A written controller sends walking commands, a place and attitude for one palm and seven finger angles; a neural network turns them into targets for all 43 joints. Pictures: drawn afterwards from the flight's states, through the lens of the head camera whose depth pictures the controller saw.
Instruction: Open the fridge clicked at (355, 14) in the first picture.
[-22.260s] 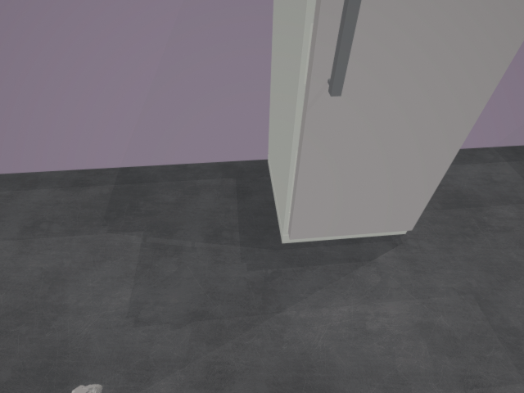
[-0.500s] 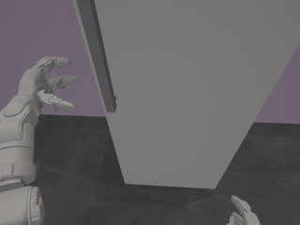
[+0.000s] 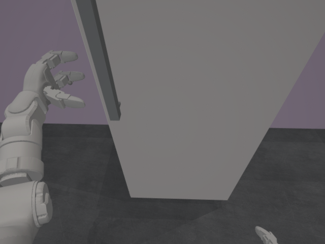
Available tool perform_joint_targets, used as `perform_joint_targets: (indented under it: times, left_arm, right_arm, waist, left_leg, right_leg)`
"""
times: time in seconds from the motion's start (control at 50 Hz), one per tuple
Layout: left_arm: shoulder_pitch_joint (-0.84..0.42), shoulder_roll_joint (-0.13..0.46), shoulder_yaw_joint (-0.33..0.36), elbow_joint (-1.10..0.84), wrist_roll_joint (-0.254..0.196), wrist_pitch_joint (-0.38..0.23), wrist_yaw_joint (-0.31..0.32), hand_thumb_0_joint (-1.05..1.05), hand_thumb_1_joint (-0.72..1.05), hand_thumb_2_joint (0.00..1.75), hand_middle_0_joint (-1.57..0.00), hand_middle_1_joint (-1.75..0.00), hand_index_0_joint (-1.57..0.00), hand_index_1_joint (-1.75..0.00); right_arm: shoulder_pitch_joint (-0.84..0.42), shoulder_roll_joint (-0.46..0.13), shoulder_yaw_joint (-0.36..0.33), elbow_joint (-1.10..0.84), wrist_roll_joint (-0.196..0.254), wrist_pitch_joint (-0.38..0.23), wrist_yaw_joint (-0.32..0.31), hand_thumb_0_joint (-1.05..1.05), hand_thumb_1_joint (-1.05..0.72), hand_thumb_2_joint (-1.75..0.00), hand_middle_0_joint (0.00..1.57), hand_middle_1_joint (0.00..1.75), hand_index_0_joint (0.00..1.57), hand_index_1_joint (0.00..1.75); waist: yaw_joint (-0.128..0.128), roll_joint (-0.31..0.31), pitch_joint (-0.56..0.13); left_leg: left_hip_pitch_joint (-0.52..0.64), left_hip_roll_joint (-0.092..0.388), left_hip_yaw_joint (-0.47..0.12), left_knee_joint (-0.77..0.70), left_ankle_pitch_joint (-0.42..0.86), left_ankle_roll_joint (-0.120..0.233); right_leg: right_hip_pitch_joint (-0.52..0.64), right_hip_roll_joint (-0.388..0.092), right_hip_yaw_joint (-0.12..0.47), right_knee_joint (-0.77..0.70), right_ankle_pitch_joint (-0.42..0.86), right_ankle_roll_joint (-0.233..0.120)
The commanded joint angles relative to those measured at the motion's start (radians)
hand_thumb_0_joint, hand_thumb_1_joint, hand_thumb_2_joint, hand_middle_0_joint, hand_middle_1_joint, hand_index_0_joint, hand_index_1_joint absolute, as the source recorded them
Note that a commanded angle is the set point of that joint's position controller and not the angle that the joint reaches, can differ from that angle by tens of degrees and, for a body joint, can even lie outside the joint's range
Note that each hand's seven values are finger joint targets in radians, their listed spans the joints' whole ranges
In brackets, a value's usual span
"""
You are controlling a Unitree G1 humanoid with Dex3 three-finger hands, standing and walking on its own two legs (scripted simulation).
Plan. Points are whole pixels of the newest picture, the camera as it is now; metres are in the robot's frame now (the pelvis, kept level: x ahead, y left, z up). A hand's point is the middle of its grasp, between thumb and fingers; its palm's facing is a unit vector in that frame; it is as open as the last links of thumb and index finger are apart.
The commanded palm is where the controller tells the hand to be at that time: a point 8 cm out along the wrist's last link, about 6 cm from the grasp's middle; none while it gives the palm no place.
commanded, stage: move the hooked fingers beside the handle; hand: left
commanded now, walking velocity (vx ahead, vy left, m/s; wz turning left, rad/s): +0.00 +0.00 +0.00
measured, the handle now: (102, 50) +0.48 +0.15 +0.26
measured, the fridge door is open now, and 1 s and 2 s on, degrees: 0 0 0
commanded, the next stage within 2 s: feel for the door with the fingertips in 0.86 s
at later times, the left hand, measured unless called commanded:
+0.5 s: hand (76, 81) +0.43 +0.22 +0.21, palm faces +0.01 -1.00 +0.00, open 14.0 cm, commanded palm +0.41 +0.27 +0.21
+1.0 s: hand (77, 81) +0.43 +0.21 +0.21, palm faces +0.02 -1.00 +0.00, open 14.0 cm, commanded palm +0.40 +0.26 +0.21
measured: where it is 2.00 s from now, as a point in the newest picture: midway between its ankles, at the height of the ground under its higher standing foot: outside the picture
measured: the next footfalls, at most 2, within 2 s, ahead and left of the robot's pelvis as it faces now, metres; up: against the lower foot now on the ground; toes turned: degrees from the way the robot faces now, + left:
none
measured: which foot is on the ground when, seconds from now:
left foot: down 0.00-1.00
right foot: down 0.00-1.00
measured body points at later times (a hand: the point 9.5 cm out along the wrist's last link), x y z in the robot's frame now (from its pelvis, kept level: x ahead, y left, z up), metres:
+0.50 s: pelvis +0.00 +0.01 +0.00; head +0.00 +0.00 +0.45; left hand +0.42 +0.27 +0.21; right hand +0.09 -0.26 -0.10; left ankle +0.03 +0.12 -0.74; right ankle -0.04 -0.11 -0.74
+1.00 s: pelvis +0.00 +0.00 +0.00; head +0.00 -0.01 +0.45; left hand +0.42 +0.27 +0.21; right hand +0.11 -0.26 -0.10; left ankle +0.03 +0.12 -0.74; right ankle -0.04 -0.11 -0.74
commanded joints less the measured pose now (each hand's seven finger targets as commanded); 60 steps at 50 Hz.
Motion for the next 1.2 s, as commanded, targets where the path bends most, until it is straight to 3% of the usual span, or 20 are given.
perform_joint_targets:
  times: [0.0,0.1,0.12,0.16,0.22,0.26,0.32,0.38,0.44,0.48,0.58,0.62,0.7,0.72,0.8,0.84,0.94,1.06,1.12,1.18]
  left_arm:
    - [-0.499,0.306,0.076,-0.147,-0.006,-0.078,0.008,0.0,-0.5,0.3,-0.3,-1.2,-0.3,-1.2]
    - [-0.546,0.297,0.05,-0.12,0.007,-0.114,0.004,0.0,-0.5,0.3,-0.3,-1.2,-0.3,-1.2]
    - [-0.534,0.288,0.042,-0.12,0.0,-0.124,0.002,0.0,-0.5,0.3,-0.3,-1.2,-0.3,-1.2]
    - [-0.557,0.266,0.027,-0.132,-0.001,-0.128,-0.001,0.0,-0.5,0.3,-0.3,-1.2,-0.3,-1.2]
    - [-0.538,0.276,0.043,-0.126,-0.011,-0.131,0.004,0.0,-0.5,0.3,-0.3,-1.2,-0.3,-1.2]
    - [-0.533,0.256,0.032,-0.151,-0.004,-0.124,0.009,0.0,-0.5,0.3,-0.3,-1.2,-0.3,-1.2]
    - [-0.499,0.27,0.052,-0.139,-0.003,-0.114,0.023,0.0,-0.5,0.3,-0.3,-1.2,-0.3,-1.2]
    - [-0.532,0.246,0.032,-0.174,0.004,-0.11,0.031,0.0,-0.5,0.3,-0.3,-1.2,-0.3,-1.2]
    - [-0.51,0.289,0.071,-0.196,0.006,-0.115,0.043,0.0,-0.5,0.3,-0.3,-1.2,-0.3,-1.2]
    - [-0.56,0.225,0.014,-0.189,0.007,-0.11,0.045,0.0,-0.5,0.3,-0.3,-1.2,-0.3,-1.2]
    - [-0.581,0.264,0.042,-0.113,0.012,-0.109,0.05,0.0,-0.5,0.3,-0.3,-1.2,-0.3,-1.2]
    - [-0.557,0.278,0.048,-0.124,0.016,-0.122,0.047,0.0,-0.5,0.3,-0.3,-1.2,-0.3,-1.2]
    - [-0.568,0.219,0.005,-0.148,0.007,-0.128,0.032,0.0,-0.5,0.3,-0.3,-1.2,-0.3,-1.2]
    - [-0.539,0.195,-0.01,-0.144,-0.003,-0.127,0.028,0.0,-0.5,0.3,-0.3,-1.2,-0.3,-1.2]
    - [-0.516,0.214,0.019,-0.135,-0.006,-0.093,0.035,0.0,-0.5,0.3,-0.3,-1.2,-0.3,-1.2]
    - [-0.492,0.28,0.07,-0.162,0.0,-0.094,0.045,0.0,-0.5,0.3,-0.3,-1.2,-0.3,-1.2]
    - [-0.476,0.257,0.062,-0.234,-0.005,-0.099,0.049,0.0,-0.5,0.3,-0.3,-1.2,-0.3,-1.2]
    - [-0.536,0.162,-0.023,-0.278,-0.01,-0.077,0.049,0.0,-0.5,0.3,-0.3,-1.2,-0.3,-1.2]
    - [-0.472,0.18,0.009,-0.229,-0.019,-0.063,0.061,0.0,-0.5,0.3,-0.3,-1.2,-0.3,-1.2]
    - [-0.53,0.142,-0.029,-0.247,-0.013,-0.057,0.073,0.0,-0.5,0.3,-0.3,-1.2,-0.3,-1.2]
  right_arm:
    - [-0.035,-0.143,-0.058,-0.118,-0.003,-0.043,-0.007,0.0,-0.9,-0.9,0.2,0.3,0.2,0.3]
    - [-0.018,-0.145,-0.059,-0.119,-0.004,-0.035,-0.007,0.0,-0.9,-0.9,0.2,0.3,0.2,0.3]
    - [-0.013,-0.146,-0.06,-0.12,-0.003,-0.034,-0.009,0.0,-0.9,-0.9,0.2,0.3,0.2,0.3]
    - [-0.016,-0.144,-0.059,-0.12,-0.002,-0.036,-0.007,0.0,-0.9,-0.9,0.2,0.3,0.2,0.3]
    - [-0.004,-0.15,-0.063,-0.115,-0.005,-0.038,-0.009,0.0,-0.9,-0.9,0.2,0.3,0.2,0.3]
    - [-0.01,-0.147,-0.061,-0.12,-0.005,-0.04,-0.004,0.0,-0.9,-0.9,0.2,0.3,0.2,0.3]
    - [-0.001,-0.148,-0.065,-0.119,-0.005,-0.036,-0.002,0.0,-0.9,-0.9,0.2,0.3,0.2,0.3]
    - [-0.009,-0.145,-0.063,-0.124,-0.006,-0.036,0.0,0.0,-0.9,-0.9,0.2,0.3,0.2,0.3]
    - [-0.013,-0.146,-0.061,-0.131,-0.007,-0.033,0.0,0.0,-0.9,-0.9,0.2,0.3,0.2,0.3]
    - [-0.017,-0.138,-0.058,-0.124,-0.004,-0.035,-0.002,0.0,-0.9,-0.9,0.2,0.3,0.2,0.3]
    - [0.0,-0.145,-0.059,-0.106,-0.008,-0.034,-0.008,0.0,-0.9,-0.9,0.2,0.3,0.2,0.3]
    - [-0.001,-0.145,-0.059,-0.115,-0.009,-0.031,-0.007,0.0,-0.9,-0.9,0.2,0.3,0.2,0.3]
    - [-0.013,-0.138,-0.059,-0.119,-0.005,-0.031,-0.004,0.0,-0.9,-0.9,0.2,0.3,0.2,0.3]
    - [-0.011,-0.137,-0.06,-0.123,-0.004,-0.029,-0.003,0.0,-0.9,-0.9,0.2,0.3,0.2,0.3]
    - [-0.018,-0.14,-0.06,-0.122,-0.003,-0.024,-0.001,0.0,-0.9,-0.9,0.2,0.3,0.2,0.3]
    - [-0.022,-0.143,-0.059,-0.131,-0.006,-0.017,-0.001,0.0,-0.9,-0.9,0.2,0.3,0.2,0.3]
    - [-0.041,-0.135,-0.058,-0.142,-0.004,-0.014,-0.001,0.0,-0.9,-0.9,0.2,0.3,0.2,0.3]
    - [-0.059,-0.126,-0.055,-0.137,0.0,-0.019,-0.003,0.0,-0.9,-0.9,0.2,0.3,0.2,0.3]
    - [-0.056,-0.13,-0.057,-0.129,-0.002,-0.018,-0.004,0.0,-0.9,-0.9,0.2,0.3,0.2,0.3]
    - [-0.066,-0.124,-0.053,-0.127,-0.002,-0.016,-0.003,0.0,-0.9,-0.9,0.2,0.3,0.2,0.3]
  waist:
    - [-0.002,-0.01,-0.255]
    - [-0.01,0.037,-0.266]
    - [-0.011,0.004,-0.275]
    - [-0.011,0.061,-0.274]
    - [-0.008,-0.002,-0.287]
    - [-0.002,0.048,-0.296]
    - [0.004,0.003,-0.278]
    - [-0.002,0.02,-0.283]
    - [0.011,0.027,-0.297]
    - [-0.01,0.047,-0.264]
    - [-0.015,-0.005,-0.267]
    - [-0.004,0.022,-0.305]
    - [-0.013,0.041,-0.294]
    - [-0.01,0.005,-0.298]
    - [-0.001,-0.004,-0.264]
    - [0.018,-0.009,-0.288]
    - [0.016,-0.006,-0.297]
    - [-0.006,0.055,-0.279]
    - [0.007,-0.022,-0.259]
    - [-0.003,-0.009,-0.257]
  left_leg:
    - [0.225,-0.032,-0.05,-0.016,0.199,0.056]
    - [0.231,-0.03,-0.053,-0.014,0.193,0.053]
    - [0.235,-0.026,-0.053,-0.013,0.211,0.056]
    - [0.252,-0.027,-0.057,-0.015,0.2,0.052]
    - [0.252,-0.023,-0.061,-0.02,0.2,0.053]
    - [0.267,-0.024,-0.062,-0.021,0.227,0.05]
    - [0.249,-0.022,-0.059,-0.023,0.227,0.052]
    - [0.256,-0.023,-0.06,-0.027,0.216,0.05]
    - [0.262,-0.021,-0.061,-0.03,0.226,0.05]
    - [0.265,-0.021,-0.062,-0.033,0.194,0.048]
    - [0.249,-0.023,-0.062,-0.03,0.183,0.052]
    - [0.256,-0.026,-0.054,-0.02,0.22,0.052]
    - [0.28,-0.026,-0.057,-0.017,0.232,0.05]
    - [0.274,-0.025,-0.054,-0.014,0.249,0.052]
    - [0.252,-0.028,-0.053,-0.021,0.229,0.052]
    - [0.237,-0.031,-0.049,-0.023,0.247,0.053]
    - [0.265,-0.029,-0.047,-0.02,0.278,0.056]
    - [0.289,-0.034,-0.049,-0.021,0.235,0.053]
    - [0.262,-0.034,-0.046,-0.022,0.216,0.057]
    - [0.253,-0.037,-0.046,-0.024,0.215,0.055]
  right_leg:
    - [-0.079,0.01,0.049,-0.07,0.353,-0.001]
    - [-0.094,0.013,0.049,-0.066,0.33,-0.005]
    - [-0.08,0.013,0.042,-0.066,0.338,-0.006]
    - [-0.103,0.017,0.045,-0.067,0.323,-0.008]
    - [-0.091,0.021,0.036,-0.071,0.31,-0.008]
    - [-0.093,0.02,0.037,-0.062,0.335,-0.011]
    - [-0.085,0.023,0.032,-0.069,0.327,-0.01]
    - [-0.095,0.023,0.035,-0.067,0.324,-0.008]
    - [-0.076,0.024,0.038,-0.068,0.327,-0.01]
    - [-0.114,0.025,0.035,-0.076,0.294,-0.008]
    - [-0.108,0.024,0.041,-0.08,0.296,-0.006]
    - [-0.076,0.019,0.044,-0.07,0.334,-0.007]
    - [-0.099,0.022,0.042,-0.068,0.351,-0.008]
    - [-0.078,0.022,0.035,-0.066,0.364,-0.008]
    - [-0.093,0.024,0.038,-0.07,0.362,-0.006]
    - [-0.051,0.021,0.041,-0.064,0.388,-0.006]
    - [-0.04,0.023,0.043,-0.065,0.423,-0.004]
    - [-0.085,0.023,0.041,-0.076,0.37,-0.006]
    - [-0.072,0.024,0.039,-0.083,0.358,-0.004]
    - [-0.075,0.02,0.041,-0.075,0.368,-0.001]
